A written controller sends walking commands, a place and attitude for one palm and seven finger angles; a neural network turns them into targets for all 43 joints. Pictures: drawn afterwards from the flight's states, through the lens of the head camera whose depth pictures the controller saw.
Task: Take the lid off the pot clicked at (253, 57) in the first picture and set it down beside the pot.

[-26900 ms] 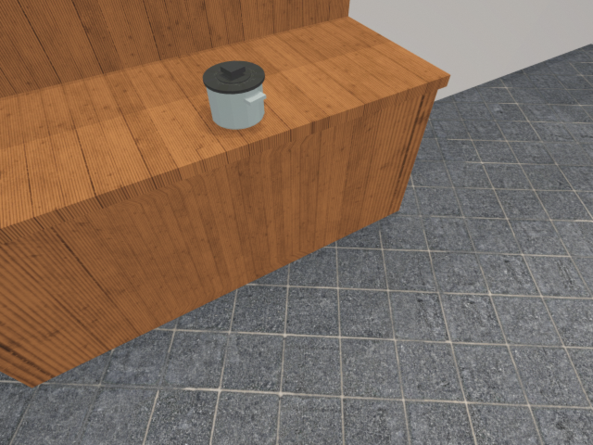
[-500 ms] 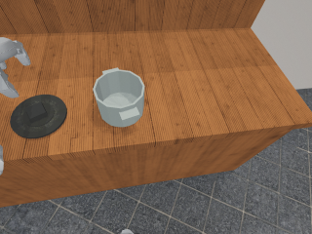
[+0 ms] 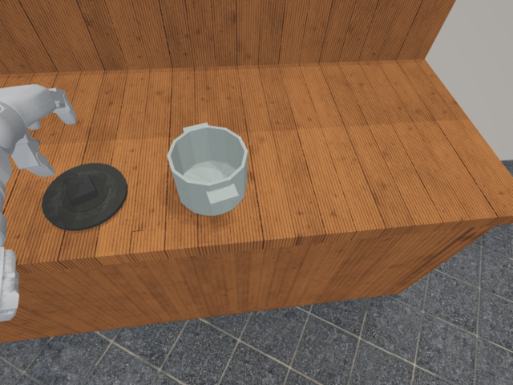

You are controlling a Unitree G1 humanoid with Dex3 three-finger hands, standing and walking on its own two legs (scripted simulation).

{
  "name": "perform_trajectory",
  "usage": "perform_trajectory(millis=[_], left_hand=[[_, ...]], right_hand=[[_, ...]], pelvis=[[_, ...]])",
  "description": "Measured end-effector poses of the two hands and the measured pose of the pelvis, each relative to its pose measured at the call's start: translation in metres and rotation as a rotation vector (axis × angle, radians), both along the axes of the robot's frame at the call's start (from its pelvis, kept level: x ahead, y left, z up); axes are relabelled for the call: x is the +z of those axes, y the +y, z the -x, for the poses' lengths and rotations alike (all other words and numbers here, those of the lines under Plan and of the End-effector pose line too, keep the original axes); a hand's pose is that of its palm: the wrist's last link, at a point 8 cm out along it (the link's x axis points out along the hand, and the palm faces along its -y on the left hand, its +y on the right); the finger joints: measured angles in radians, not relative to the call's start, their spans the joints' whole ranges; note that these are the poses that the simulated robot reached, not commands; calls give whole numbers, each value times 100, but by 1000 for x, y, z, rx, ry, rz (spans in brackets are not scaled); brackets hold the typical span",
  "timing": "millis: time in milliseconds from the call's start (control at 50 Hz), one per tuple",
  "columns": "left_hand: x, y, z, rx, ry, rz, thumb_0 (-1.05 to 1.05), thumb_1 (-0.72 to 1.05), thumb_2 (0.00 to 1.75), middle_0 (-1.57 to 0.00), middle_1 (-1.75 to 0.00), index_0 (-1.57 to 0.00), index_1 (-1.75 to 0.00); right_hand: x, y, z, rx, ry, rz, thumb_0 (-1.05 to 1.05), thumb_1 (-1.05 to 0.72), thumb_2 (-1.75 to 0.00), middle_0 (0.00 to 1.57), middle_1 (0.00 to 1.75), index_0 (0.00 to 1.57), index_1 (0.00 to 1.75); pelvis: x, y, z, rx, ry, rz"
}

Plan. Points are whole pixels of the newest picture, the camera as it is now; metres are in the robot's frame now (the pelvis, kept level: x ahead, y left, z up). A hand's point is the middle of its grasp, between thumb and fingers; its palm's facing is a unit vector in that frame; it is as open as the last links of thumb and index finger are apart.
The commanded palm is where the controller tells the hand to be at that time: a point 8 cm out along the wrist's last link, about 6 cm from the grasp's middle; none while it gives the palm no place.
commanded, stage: draw the hand back to the body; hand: left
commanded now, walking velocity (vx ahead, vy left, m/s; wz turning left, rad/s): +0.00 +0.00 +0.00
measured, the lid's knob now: (81, 188) +0.48 +0.33 -0.05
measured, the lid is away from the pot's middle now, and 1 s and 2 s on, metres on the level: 0.25 0.25 0.25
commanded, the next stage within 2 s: step back with the hand held close in 1.96 s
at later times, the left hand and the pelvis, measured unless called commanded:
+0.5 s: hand (65, 133) +0.42 +0.25 +0.16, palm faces +0.37 -0.89 -0.27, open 10.7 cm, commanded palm +0.36 +0.29 +0.18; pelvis +0.01 -0.03 +0.01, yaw -1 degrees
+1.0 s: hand (67, 184) +0.33 +0.22 +0.17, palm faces +0.47 -0.84 -0.28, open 8.5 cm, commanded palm +0.27 +0.25 +0.18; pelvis +0.02 -0.08 +0.02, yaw +0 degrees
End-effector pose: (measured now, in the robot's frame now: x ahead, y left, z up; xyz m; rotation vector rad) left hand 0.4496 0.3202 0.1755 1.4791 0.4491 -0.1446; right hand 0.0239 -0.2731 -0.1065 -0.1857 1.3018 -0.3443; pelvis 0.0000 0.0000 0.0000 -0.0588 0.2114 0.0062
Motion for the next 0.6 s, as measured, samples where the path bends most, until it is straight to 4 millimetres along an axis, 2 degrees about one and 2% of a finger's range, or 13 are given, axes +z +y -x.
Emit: perform_trajectory(millis=[200,280,320,360,460,600], left_hand=[[-1,-3,35,-6,-23,-3,0,1,62,-35,-88,-35,-88],[2,-14,47,86,-364,603,0,1,62,-35,-88,-36,-88],[1,-18,51,147,-511,813,0,1,62,-35,-88,-36,-88],[1,-23,54,191,-621,945,0,1,62,-35,-88,-36,-88],[1,-30,62,264,-759,1090,0,5,63,-34,-85,-35,-85],[4,-34,85,300,-833,1082,0,16,67,-32,-78,-32,-78]], right_hand=[[2,4,-49,78,-113,-45,0,-91,-90,20,30,20,30],[11,11,-67,146,-191,-36,0,-91,-90,20,30,20,30],[16,14,-73,173,-223,-32,0,-91,-90,20,30,20,30],[22,14,-79,188,-260,-28,0,-91,-90,20,30,20,30],[31,4,-90,191,-337,-24,0,-91,-90,20,30,21,30],[29,-20,-96,184,-356,-17,0,-91,-90,20,30,21,30]], pelvis=[[4,-5,5,17,-47,-9],[8,-8,6,15,-111,-18],[10,-12,4,7,-129,-22],[12,-16,1,2,-143,-23],[14,-25,-7,-10,-168,-26],[15,-38,-17,-15,-183,-33]])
